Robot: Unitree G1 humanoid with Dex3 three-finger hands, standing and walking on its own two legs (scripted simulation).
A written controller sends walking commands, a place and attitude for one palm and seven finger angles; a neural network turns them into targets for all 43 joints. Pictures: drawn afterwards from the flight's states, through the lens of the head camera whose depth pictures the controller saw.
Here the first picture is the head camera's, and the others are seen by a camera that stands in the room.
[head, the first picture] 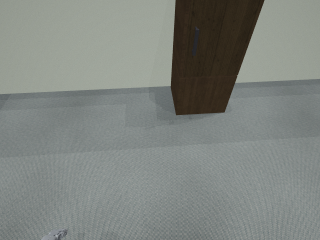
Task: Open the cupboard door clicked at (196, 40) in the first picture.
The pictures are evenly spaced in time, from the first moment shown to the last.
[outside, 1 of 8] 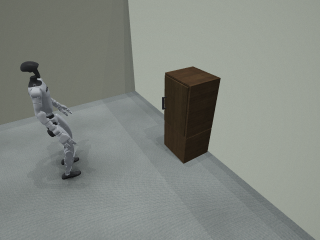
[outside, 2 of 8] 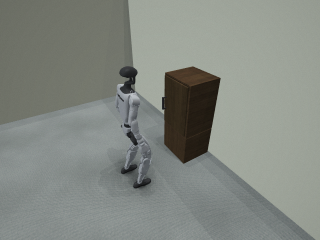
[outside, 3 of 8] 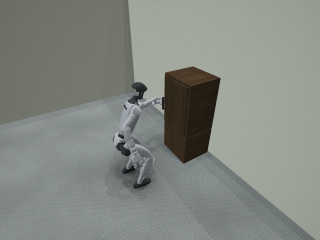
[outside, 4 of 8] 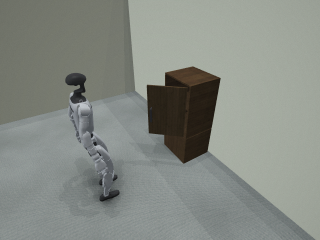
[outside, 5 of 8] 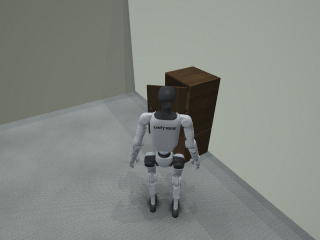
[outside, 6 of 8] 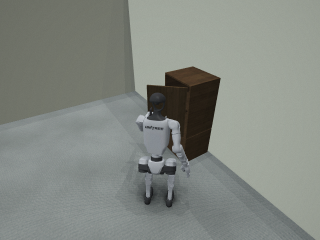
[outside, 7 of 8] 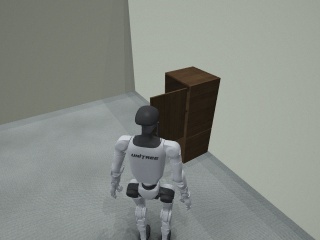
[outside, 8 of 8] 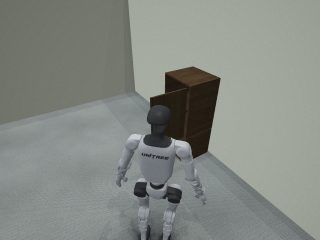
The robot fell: no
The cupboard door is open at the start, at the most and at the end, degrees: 0 89 89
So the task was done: yes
